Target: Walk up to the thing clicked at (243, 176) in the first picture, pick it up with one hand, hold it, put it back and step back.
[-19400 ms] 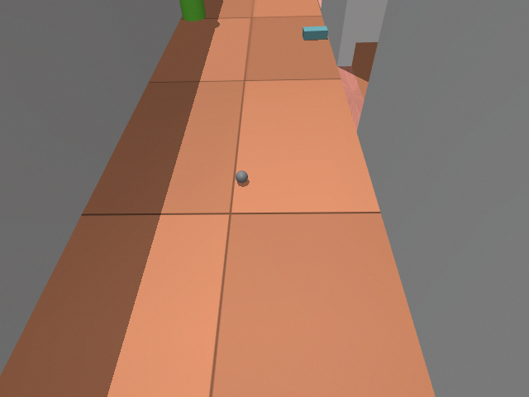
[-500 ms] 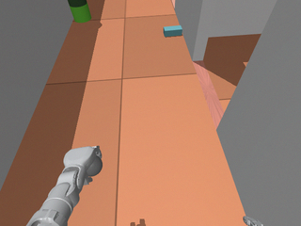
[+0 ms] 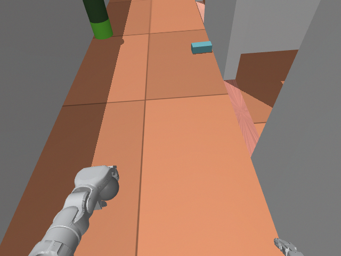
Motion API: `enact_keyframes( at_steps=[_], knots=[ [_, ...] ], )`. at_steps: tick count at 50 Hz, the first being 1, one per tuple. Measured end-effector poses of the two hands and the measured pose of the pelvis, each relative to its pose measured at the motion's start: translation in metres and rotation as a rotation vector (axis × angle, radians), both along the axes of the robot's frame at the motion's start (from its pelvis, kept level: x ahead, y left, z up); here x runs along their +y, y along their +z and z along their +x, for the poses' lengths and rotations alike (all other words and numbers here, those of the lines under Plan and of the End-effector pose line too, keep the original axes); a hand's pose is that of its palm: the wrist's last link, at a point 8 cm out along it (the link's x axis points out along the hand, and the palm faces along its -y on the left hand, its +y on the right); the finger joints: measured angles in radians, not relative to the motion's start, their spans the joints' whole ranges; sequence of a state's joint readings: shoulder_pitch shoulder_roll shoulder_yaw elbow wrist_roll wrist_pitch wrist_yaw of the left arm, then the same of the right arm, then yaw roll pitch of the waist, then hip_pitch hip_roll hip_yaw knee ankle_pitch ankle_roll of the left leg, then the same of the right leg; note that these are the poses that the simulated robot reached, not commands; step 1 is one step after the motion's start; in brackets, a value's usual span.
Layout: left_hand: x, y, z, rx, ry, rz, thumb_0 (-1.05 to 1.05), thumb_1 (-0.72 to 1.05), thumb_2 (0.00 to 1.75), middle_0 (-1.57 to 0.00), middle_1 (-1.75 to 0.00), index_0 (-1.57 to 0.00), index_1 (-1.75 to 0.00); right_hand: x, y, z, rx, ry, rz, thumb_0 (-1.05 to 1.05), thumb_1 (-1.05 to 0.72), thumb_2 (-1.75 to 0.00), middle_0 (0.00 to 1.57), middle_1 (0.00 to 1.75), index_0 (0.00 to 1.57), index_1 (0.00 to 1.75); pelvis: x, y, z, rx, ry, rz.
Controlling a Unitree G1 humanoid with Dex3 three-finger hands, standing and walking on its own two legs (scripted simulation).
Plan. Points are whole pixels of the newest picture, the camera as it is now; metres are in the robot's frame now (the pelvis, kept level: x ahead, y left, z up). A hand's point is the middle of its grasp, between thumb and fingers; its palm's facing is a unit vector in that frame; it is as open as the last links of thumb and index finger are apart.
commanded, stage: hold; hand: left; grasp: from above
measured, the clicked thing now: (106, 187) +0.32 +0.21 -0.06
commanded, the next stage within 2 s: crouch in 1.36 s
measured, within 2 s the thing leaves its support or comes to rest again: neither
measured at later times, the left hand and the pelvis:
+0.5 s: hand (96, 199) +0.27 +0.22 -0.03, palm faces -0.44 -0.07 -0.89, open 9.2 cm; pelvis -0.01 +0.00 +0.01, yaw +0 degrees
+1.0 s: hand (96, 202) +0.26 +0.22 -0.03, palm faces -0.46 -0.07 -0.89, open 9.2 cm; pelvis -0.02 +0.00 +0.01, yaw +0 degrees
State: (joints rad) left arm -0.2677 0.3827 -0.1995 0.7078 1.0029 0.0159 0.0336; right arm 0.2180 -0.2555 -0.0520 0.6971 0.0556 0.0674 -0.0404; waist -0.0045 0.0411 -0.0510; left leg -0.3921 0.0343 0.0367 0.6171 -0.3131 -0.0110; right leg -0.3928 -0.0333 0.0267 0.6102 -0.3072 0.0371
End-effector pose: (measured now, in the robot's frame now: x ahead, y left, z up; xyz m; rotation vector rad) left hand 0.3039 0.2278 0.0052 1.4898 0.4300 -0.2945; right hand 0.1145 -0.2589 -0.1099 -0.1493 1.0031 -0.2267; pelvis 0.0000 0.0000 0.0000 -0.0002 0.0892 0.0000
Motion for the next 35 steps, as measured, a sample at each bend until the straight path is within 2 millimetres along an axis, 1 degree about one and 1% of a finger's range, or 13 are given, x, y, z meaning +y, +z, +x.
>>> enact_keyframes(
  at_steps=[18,35],
  knots=[
    [-0.003,0.013,-0.019,0.005,-0.011,-0.006,-0.02,0.13,0.69,-0.82,-0.88,-0.57,-0.74,0.003,0.010,0.006,-0.048,0.020,0.011,0.01,-0.91,-0.90,0.20,0.30,0.20,0.29,-0.003,0.006,-0.011,-0.041,-0.002,0.004],
    [-0.005,0.027,-0.028,-0.005,-0.026,-0.010,-0.03,0.12,0.70,-0.78,-0.90,-0.57,-0.76,0.005,0.014,0.008,-0.077,0.027,0.016,0.01,-0.92,-0.90,0.20,0.30,0.20,0.29,-0.004,0.009,-0.017,-0.066,-0.005,0.006]
  ],
)
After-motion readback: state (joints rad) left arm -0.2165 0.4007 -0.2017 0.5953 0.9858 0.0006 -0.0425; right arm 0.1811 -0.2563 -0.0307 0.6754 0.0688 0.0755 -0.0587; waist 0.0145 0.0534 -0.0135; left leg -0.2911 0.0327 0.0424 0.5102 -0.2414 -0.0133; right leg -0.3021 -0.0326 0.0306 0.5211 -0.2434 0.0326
